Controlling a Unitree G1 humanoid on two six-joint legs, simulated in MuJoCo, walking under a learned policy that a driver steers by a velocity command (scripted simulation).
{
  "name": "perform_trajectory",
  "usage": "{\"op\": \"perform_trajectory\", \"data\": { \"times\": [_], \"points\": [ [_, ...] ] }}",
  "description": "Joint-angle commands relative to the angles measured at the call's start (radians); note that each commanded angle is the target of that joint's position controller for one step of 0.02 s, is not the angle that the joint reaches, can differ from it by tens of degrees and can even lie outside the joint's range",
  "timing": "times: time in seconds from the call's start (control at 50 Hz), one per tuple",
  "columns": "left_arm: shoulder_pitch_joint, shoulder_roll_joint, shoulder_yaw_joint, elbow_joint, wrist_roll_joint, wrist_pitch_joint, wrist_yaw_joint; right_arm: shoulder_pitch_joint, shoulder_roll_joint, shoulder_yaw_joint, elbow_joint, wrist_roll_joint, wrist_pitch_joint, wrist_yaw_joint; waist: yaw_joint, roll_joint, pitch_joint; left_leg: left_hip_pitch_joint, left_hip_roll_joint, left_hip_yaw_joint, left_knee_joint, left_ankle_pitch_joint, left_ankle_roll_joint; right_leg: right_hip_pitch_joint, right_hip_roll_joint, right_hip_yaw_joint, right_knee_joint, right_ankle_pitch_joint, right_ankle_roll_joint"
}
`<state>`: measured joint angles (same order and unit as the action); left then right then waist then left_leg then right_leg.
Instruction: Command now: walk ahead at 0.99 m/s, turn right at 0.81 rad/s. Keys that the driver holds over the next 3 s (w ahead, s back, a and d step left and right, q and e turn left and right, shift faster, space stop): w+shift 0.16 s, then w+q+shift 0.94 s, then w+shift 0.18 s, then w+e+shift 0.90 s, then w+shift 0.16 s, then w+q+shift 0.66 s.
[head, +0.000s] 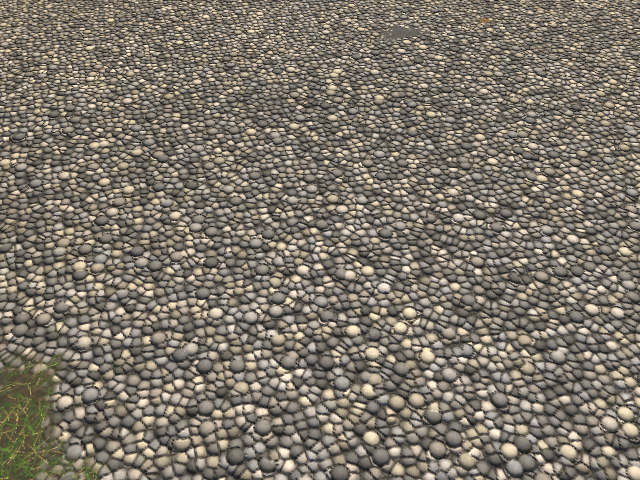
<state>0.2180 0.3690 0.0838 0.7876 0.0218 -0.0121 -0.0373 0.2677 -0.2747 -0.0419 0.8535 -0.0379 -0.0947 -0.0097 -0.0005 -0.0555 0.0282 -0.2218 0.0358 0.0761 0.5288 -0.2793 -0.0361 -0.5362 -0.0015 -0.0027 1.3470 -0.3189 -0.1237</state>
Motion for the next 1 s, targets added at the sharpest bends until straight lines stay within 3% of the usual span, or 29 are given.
{"op": "perform_trajectory", "data": {
  "times": [0.02, 0.06, 0.08, 0.14, 0.16, 0.2, 0.22, 0.24, 0.26, 0.28, 0.3, 0.32, 0.34, 0.4, 0.44, 0.48, 0.54, 0.6, 0.64, 0.68, 0.7, 0.72, 0.74, 0.76, 0.78, 0.82, 0.86, 0.94, 1.0],
  "points": [
    [-0.095, -0.078, -0.043, -0.148, 0.011, 0.012, -0.028, 0.071, -0.056, -0.011, 0.014, 0.020, -0.032, 0.013, 0.004, 0.143, 0.069, 0.072, 0.236, -0.215, -0.392, 0.070, 0.119, -0.235, -0.101, 0.070, -0.080, 0.081, 0.011],
    [-0.138, -0.060, -0.050, -0.184, 0.013, 0.006, -0.039, 0.022, -0.079, -0.014, 0.010, 0.012, -0.047, 0.018, 0.043, 0.162, 0.081, 0.045, 0.195, -0.078, -0.435, 0.252, 0.125, -0.193, -0.093, 0.060, -0.253, 0.197, 0.014],
    [-0.160, -0.039, -0.052, -0.183, 0.011, 0.005, -0.044, -0.003, -0.083, -0.015, 0.008, 0.011, -0.051, 0.018, 0.052, 0.118, 0.092, 0.026, 0.166, -0.007, -0.475, 0.270, 0.122, -0.140, -0.081, 0.039, -0.363, 0.266, 0.016],
    [-0.253, -0.044, -0.066, -0.198, 0.018, -0.008, -0.054, 0.099, -0.126, -0.015, 0.044, 0.024, -0.051, 0.019, 0.018, 0.062, 0.120, 0.065, 0.176, 0.084, -0.565, 0.529, 0.140, 0.043, -0.015, -0.088, -0.618, 0.371, -0.018],
    [-0.254, -0.027, -0.062, -0.189, 0.020, -0.012, -0.050, 0.128, -0.157, -0.019, 0.050, 0.022, -0.046, 0.016, 0.021, 0.074, 0.099, 0.151, 0.186, 0.101, -0.518, 0.756, 0.139, 0.065, 0.020, -0.113, -0.653, 0.348, -0.029],
    [-0.161, 0.021, -0.048, -0.158, 0.033, -0.019, -0.031, 0.167, -0.229, -0.029, 0.068, 0.016, -0.018, -0.002, 0.092, 0.139, 0.002, 0.270, 0.221, 0.100, -0.275, 1.196, 0.146, 0.209, 0.092, -0.128, -0.694, 0.196, -0.051],
    [0.012, 0.050, -0.033, -0.105, 0.031, -0.020, -0.016, 0.156, -0.260, -0.033, 0.073, 0.011, -0.001, -0.011, 0.182, 0.162, -0.094, 0.259, 0.232, 0.080, -0.057, 1.273, 0.146, 0.391, 0.098, -0.092, -0.715, 0.139, -0.069],
    [0.221, 0.084, -0.013, -0.034, 0.033, -0.021, 0.004, 0.123, -0.262, -0.033, 0.070, 0.016, 0.013, -0.012, 0.290, 0.152, -0.183, 0.156, 0.191, 0.069, 0.241, 1.155, 0.139, 0.631, 0.060, -0.048, -0.805, 0.152, -0.087],
    [0.287, 0.176, 0.009, -0.003, 0.050, -0.024, 0.027, 0.179, -0.135, -0.010, 0.046, 0.006, 0.015, 0.002, 0.226, -0.008, -0.291, -0.098, 0.083, 0.016, 0.640, 0.301, 0.143, 0.880, -0.179, 0.210, -0.766, -0.123, -0.070],
    [0.232, 0.241, 0.021, -0.041, 0.054, -0.031, 0.030, 0.303, -0.053, 0.007, -0.007, 0.059, 0.003, 0.016, 0.104, -0.215, -0.465, -0.390, -0.053, -0.141, 0.946, -0.201, 0.136, 1.040, -0.426, 0.740, -0.951, -0.333, -0.107],
    [0.193, 0.180, 0.023, -0.034, 0.036, -0.034, 0.031, 0.154, -0.163, -0.019, -0.019, 0.059, -0.002, 0.008, 0.149, -0.038, -0.351, -0.484, -0.010, -0.200, 0.971, -0.074, 0.154, 0.919, -0.379, 0.700, -1.052, -0.311, -0.073],
    [0.135, 0.123, 0.007, -0.014, 0.033, -0.050, 0.033, 0.108, -0.141, -0.017, -0.025, 0.062, -0.004, 0.010, 0.100, 0.003, -0.155, -0.502, 0.029, -0.170, 0.907, 0.016, 0.150, 0.739, -0.353, 0.529, -1.067, -0.172, -0.071],
    [0.094, 0.073, -0.001, -0.002, 0.035, -0.065, 0.028, 0.105, -0.110, -0.009, -0.006, 0.053, 0.002, 0.014, 0.059, 0.061, -0.055, -0.459, 0.068, -0.163, 0.842, 0.049, 0.144, 0.588, -0.313, 0.405, -1.097, -0.025, -0.054],
    [0.085, -0.015, -0.026, 0.037, 0.014, -0.098, 0.029, 0.136, -0.051, -0.006, 0.024, 0.028, 0.054, 0.043, -0.015, 0.027, 0.003, -0.367, 0.115, -0.161, 0.766, 0.084, 0.128, 0.425, -0.234, 0.169, -1.169, 0.150, 0.003],
    [0.108, -0.034, -0.030, 0.069, -0.008, -0.115, 0.026, 0.040, -0.033, -0.008, -0.011, 0.028, 0.075, 0.055, -0.020, 0.019, 0.058, -0.462, 0.126, -0.135, 0.724, 0.116, 0.119, 0.438, -0.206, 0.036, -1.210, 0.295, 0.043],
    [0.121, -0.055, -0.037, 0.086, -0.008, -0.124, 0.026, -0.080, -0.009, 0.003, -0.064, 0.033, 0.073, 0.065, -0.014, 0.002, 0.097, -0.487, 0.102, -0.065, 0.621, 0.218, 0.119, 0.419, -0.145, -0.116, -1.236, 0.510, 0.077],
    [0.137, -0.048, -0.043, 0.100, -0.008, -0.127, 0.037, -0.193, -0.002, 0.020, -0.114, 0.037, 0.062, 0.080, -0.010, 0.022, 0.117, -0.451, 0.055, 0.038, 0.398, 0.361, 0.147, 0.442, -0.115, -0.239, -1.252, 0.718, 0.097],
    [0.161, 0.023, -0.038, 0.102, -0.011, -0.124, 0.069, -0.200, -0.034, 0.022, -0.125, 0.027, 0.062, 0.091, -0.046, 0.005, 0.075, -0.293, -0.046, 0.135, 0.207, 0.429, 0.189, 0.543, -0.156, -0.285, -1.167, 1.188, 0.126],
    [0.119, 0.095, -0.018, 0.075, -0.003, -0.099, 0.095, -0.019, -0.101, 0.001, -0.076, 0.028, 0.074, 0.085, -0.155, -0.054, -0.038, -0.094, -0.117, 0.144, 0.203, 0.339, 0.214, 0.597, -0.197, -0.276, -0.935, 1.471, 0.139],
    [-0.008, 0.138, 0.000, 0.029, 0.014, -0.062, 0.097, 0.388, -0.201, -0.051, 0.041, 0.026, 0.084, 0.058, -0.353, -0.036, -0.186, 0.307, -0.125, 0.035, 0.184, 0.181, 0.292, 0.431, -0.217, -0.227, -0.373, 1.395, 0.118],
    [-0.031, 0.085, -0.004, 0.037, 0.015, -0.055, 0.069, 0.400, -0.227, -0.074, 0.058, 0.045, 0.084, 0.036, -0.328, 0.117, -0.129, 0.383, -0.080, -0.064, 0.088, 0.137, 0.342, 0.252, -0.049, -0.229, 0.063, 0.503, 0.107],
    [-0.009, -0.066, -0.048, -0.036, 0.037, -0.079, 0.053, 0.285, -0.275, -0.082, 0.046, 0.043, 0.094, 0.028, -0.160, 0.319, -0.049, 0.441, 0.011, -0.348, 0.159, 0.360, 0.406, -0.128, 0.082, -0.135, 0.391, -0.192, 0.125],
    [0.059, -0.068, -0.065, -0.141, 0.010, -0.105, 0.046, 0.222, -0.328, -0.090, -0.002, 0.022, 0.095, 0.025, -0.087, 0.332, -0.240, 0.603, 0.185, -0.816, -0.123, -0.003, 0.574, -0.345, 0.069, 0.079, 0.432, -0.203, 0.132],
    [0.006, -0.009, -0.066, -0.133, 0.025, -0.127, 0.045, 0.176, -0.246, -0.082, -0.029, 0.015, 0.093, 0.017, -0.085, 0.107, -0.133, 0.484, 0.219, -0.940, -0.321, -0.258, 0.521, -0.386, 0.011, 0.116, 0.311, -0.117, 0.113],
    [-0.032, 0.022, -0.057, -0.116, 0.026, -0.126, 0.043, 0.128, -0.183, -0.068, -0.021, 0.018, 0.089, 0.018, -0.035, -0.049, 0.008, 0.282, 0.177, -0.835, -0.350, -0.259, 0.447, -0.327, -0.035, 0.104, 0.203, -0.045, 0.113],
    [-0.031, 0.004, -0.069, -0.123, 0.057, -0.090, 0.045, 0.087, -0.175, -0.058, -0.032, 0.031, 0.055, 0.010, 0.043, -0.071, 0.070, 0.037, 0.102, -0.695, -0.338, -0.027, 0.421, -0.203, -0.090, 0.104, 0.057, -0.043, 0.154],
    [-0.070, -0.018, -0.079, -0.147, 0.060, -0.052, 0.039, 0.062, -0.172, -0.051, -0.041, 0.038, 0.024, 0.010, 0.064, -0.065, 0.092, -0.162, 0.005, -0.546, -0.372, 0.050, 0.395, -0.077, -0.123, 0.059, -0.136, -0.029, 0.192],
    [-0.287, -0.061, -0.101, -0.244, 0.023, -0.052, 0.019, 0.139, -0.191, -0.068, -0.035, 0.045, 0.009, 0.017, -0.040, 0.021, 0.083, -0.142, -0.083, -0.431, -0.357, 0.395, 0.321, 0.014, -0.088, -0.008, -0.553, 0.325, 0.192],
    [-0.351, -0.052, -0.102, -0.279, 0.006, -0.056, 0.022, 0.205, -0.203, -0.081, -0.028, 0.046, 0.015, 0.024, -0.107, 0.092, 0.024, 0.058, -0.055, -0.464, -0.303, 0.587, 0.281, 0.018, -0.031, -0.013, -0.714, 0.418, 0.164]
  ]
}}
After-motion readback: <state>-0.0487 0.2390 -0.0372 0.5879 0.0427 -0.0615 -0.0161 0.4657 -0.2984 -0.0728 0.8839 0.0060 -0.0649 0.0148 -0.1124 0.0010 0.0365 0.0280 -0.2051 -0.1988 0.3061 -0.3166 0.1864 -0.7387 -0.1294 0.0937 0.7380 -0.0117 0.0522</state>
